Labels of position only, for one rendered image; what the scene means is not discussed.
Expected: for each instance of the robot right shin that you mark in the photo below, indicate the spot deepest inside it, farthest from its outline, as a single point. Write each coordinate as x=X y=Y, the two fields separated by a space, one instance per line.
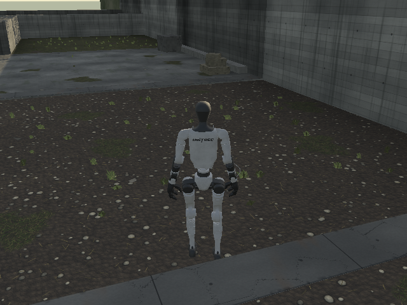
x=217 y=232

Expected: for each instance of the robot right thigh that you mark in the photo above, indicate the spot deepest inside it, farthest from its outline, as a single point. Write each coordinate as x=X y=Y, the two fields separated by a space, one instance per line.
x=218 y=187

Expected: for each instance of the left robot upper arm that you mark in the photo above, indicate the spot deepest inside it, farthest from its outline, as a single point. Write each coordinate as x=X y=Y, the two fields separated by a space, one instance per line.
x=180 y=145

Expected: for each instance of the right robot hand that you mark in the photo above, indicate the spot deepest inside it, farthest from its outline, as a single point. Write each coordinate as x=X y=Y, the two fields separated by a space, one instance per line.
x=234 y=187

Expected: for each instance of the robot left forearm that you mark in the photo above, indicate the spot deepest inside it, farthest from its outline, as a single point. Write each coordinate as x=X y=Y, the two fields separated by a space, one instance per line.
x=174 y=171

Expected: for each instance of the right robot upper arm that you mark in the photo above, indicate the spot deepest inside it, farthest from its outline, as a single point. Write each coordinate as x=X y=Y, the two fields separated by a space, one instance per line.
x=225 y=144

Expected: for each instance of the robot right forearm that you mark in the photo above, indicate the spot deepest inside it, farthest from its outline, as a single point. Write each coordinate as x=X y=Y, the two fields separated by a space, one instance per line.
x=231 y=171

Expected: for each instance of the left robot hand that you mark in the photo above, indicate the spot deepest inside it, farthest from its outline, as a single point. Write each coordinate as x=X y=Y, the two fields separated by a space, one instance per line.
x=171 y=190

